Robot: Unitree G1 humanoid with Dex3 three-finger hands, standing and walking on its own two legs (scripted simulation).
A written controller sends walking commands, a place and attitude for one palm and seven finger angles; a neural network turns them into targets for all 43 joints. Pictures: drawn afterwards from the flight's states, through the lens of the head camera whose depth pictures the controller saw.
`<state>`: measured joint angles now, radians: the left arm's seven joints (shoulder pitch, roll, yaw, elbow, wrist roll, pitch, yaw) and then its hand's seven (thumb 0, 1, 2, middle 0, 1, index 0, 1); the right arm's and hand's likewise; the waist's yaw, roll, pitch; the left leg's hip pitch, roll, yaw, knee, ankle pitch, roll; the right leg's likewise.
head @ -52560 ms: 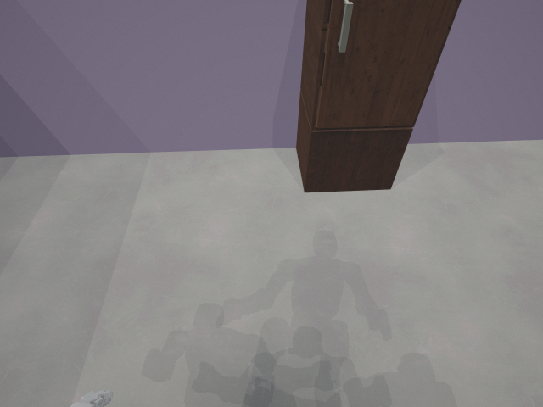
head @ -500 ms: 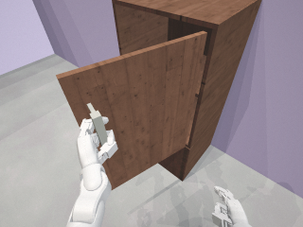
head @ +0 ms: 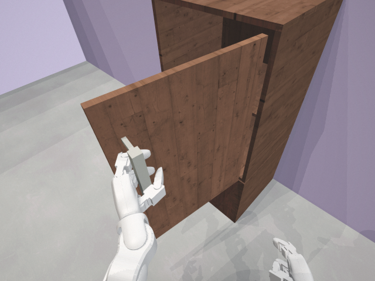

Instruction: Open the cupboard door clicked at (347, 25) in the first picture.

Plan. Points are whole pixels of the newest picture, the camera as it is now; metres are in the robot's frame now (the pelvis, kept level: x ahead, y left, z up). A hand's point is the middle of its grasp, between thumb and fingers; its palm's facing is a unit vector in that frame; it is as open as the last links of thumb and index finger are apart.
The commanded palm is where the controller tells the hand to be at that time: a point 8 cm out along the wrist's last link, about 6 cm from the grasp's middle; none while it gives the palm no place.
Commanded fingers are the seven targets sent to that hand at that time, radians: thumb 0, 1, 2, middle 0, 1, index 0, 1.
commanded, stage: open thumb and fingers to let go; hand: left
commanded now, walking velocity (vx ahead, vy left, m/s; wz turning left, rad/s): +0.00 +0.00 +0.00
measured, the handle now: (137, 170) +0.32 +0.13 +0.10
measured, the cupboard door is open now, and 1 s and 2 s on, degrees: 81 82 82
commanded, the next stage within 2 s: slide the hand sideways off the handle in 0.58 s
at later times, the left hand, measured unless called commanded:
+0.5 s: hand (154, 182) +0.29 +0.09 +0.10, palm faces +0.34 -0.94 -0.01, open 14.5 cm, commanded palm +0.24 +0.12 +0.09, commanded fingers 0.00 -0.50 0.30 -0.17 -0.40 -0.17 -0.40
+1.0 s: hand (150, 202) +0.25 +0.09 +0.10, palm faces -0.12 -0.99 +0.02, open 16.1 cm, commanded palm +0.22 +0.14 +0.09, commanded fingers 0.00 -0.50 0.30 -0.15 -0.30 -0.15 -0.30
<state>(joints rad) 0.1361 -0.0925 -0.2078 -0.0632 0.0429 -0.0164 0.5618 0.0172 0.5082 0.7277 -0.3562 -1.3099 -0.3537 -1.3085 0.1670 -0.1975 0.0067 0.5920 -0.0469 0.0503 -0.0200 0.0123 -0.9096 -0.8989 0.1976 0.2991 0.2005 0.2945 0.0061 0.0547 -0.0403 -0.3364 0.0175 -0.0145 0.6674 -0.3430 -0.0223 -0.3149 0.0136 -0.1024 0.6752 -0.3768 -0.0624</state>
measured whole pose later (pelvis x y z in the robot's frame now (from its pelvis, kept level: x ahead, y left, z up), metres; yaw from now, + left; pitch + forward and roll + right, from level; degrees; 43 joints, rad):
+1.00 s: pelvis -0.03 +0.04 +0.00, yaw -1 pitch -1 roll +0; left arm 0.07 0.05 -0.22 -0.01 -0.10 -0.06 0.10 -0.02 -0.50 0.30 -0.18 -0.36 -0.18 -0.37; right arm 0.22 -0.21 0.05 0.54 0.02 0.00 -0.03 0.01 -0.91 -0.90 0.20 0.30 0.20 0.29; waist 0.01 0.05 -0.02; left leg -0.36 -0.01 0.03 0.71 -0.33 0.03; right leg -0.35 -0.02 -0.06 0.71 -0.34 -0.01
